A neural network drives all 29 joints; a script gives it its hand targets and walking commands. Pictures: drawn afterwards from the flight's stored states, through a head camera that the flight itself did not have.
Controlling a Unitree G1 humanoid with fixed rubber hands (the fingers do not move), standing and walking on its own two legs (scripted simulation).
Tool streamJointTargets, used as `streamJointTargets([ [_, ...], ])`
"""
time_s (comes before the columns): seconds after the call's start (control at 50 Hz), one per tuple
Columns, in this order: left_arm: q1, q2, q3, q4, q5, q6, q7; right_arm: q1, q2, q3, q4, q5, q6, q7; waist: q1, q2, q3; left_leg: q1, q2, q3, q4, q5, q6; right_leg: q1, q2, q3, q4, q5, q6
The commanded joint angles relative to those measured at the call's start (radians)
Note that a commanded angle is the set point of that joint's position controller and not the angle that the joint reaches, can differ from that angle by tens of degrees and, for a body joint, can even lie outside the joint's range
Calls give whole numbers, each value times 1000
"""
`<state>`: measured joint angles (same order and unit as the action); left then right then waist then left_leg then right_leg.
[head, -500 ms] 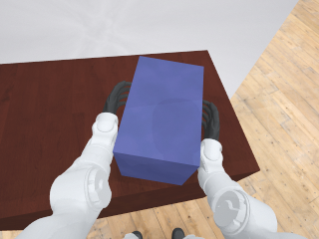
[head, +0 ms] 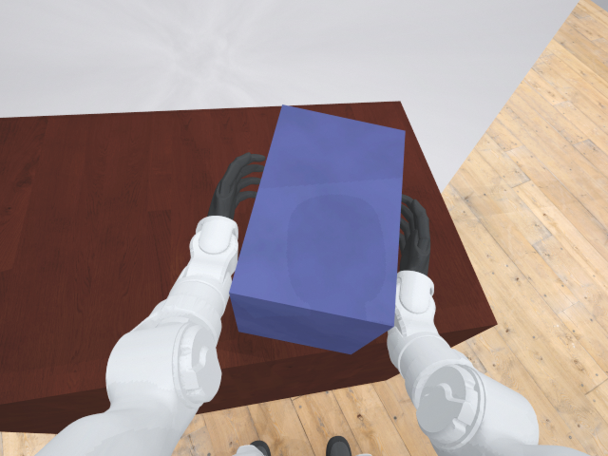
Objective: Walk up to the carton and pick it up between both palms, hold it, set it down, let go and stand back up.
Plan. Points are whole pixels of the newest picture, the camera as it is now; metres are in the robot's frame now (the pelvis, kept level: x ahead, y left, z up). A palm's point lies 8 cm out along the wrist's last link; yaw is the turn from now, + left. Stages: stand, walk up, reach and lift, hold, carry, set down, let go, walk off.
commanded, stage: reach and lift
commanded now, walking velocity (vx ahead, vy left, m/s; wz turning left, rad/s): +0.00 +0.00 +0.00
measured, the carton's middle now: (318, 235) +0.41 -0.02 -0.01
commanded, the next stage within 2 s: none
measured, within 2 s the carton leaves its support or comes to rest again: neither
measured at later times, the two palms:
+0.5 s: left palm (225, 207) +0.42 +0.11 +0.04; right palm (421, 252) +0.36 -0.15 +0.03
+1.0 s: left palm (213, 181) +0.40 +0.12 +0.13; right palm (452, 220) +0.35 -0.15 +0.12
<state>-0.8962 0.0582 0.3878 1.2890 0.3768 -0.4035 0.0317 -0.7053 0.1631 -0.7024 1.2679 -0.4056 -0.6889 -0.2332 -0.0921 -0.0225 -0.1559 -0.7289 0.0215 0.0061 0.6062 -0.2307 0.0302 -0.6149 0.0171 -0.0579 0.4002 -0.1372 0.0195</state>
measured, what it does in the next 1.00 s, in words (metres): stands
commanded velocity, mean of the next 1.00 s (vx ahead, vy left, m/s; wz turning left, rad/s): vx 0.00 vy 0.00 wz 0.00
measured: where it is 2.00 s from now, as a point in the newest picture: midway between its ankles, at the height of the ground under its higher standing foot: outside the picture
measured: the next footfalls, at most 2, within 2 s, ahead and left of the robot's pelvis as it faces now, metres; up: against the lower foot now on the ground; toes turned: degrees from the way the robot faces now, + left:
none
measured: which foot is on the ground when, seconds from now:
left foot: down 0.00-1.00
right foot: down 0.00-1.00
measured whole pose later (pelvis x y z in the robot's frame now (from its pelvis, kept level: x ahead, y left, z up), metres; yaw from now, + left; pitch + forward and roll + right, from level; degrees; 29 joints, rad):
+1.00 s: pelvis -0.02 -0.01 +0.01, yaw +1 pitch +7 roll -3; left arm -0.90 0.07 0.23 1.24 0.17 -0.11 0.13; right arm -0.71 0.14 -0.43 1.02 -0.20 -0.16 -0.18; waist -0.09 -0.02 -0.20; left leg -0.45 0.02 0.01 0.53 -0.20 0.03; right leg -0.35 0.02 -0.06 0.36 -0.12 0.02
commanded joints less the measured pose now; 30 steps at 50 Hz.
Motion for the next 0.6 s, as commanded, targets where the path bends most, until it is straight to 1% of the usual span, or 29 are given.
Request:
streamJointTargets([
  [0.0,-514,-702,-337,109,35,-57,-85,-556,504,313,1,-95,-36,123,17,244,-668,646,39,20,-44,565,-151,64,59,-94,-79,238,-73],
  [0.1,-535,-716,-369,111,5,-43,-80,-582,490,322,-19,-86,-15,132,13,241,-681,648,43,16,-70,507,-147,65,55,-89,-75,203,-73],
  [0.12,-542,-715,-371,112,0,-41,-80,-590,489,326,-31,-81,-11,133,19,237,-688,644,42,19,-75,488,-144,69,53,-85,-75,193,-73],
  [0.18,-559,-719,-391,109,-19,-32,-77,-614,483,339,-49,-74,1,137,16,239,-700,642,44,14,-84,469,-142,74,50,-81,-70,181,-71],
  [0.24,-575,-717,-404,106,-37,-25,-74,-638,480,357,-73,-60,18,141,21,238,-717,639,41,15,-91,443,-139,82,48,-72,-65,172,-70],
  [0.32,-578,-734,-439,86,-64,-16,-66,-650,482,394,-91,-35,42,147,15,247,-747,656,43,0,-92,468,-143,83,52,-67,-58,175,-68],
  [0.34,-574,-739,-446,79,-71,-14,-64,-655,485,408,-101,-26,48,149,20,252,-756,664,42,-1,-91,476,-144,87,52,-63,-58,180,-69],
  [0.36,-573,-747,-460,71,-81,-12,-63,-661,490,421,-112,-16,54,149,14,251,-766,673,42,-6,-88,494,-146,89,54,-63,-58,190,-67],
  [0.5,-556,-803,-516,16,-111,16,-65,-674,512,524,-163,82,107,150,6,265,-772,734,37,-31,-83,582,-152,141,56,-44,-68,231,-62],
  [0.54,-553,-814,-524,-8,-114,30,-66,-673,516,556,-179,110,128,148,10,264,-751,741,34,-35,-89,586,-150,163,55,-38,-74,231,-60],
  [0.58,-551,-817,-525,-22,-114,46,-68,-686,517,575,-208,130,152,147,16,258,-732,739,31,-33,-99,559,-144,185,51,-33,-82,215,-59],
])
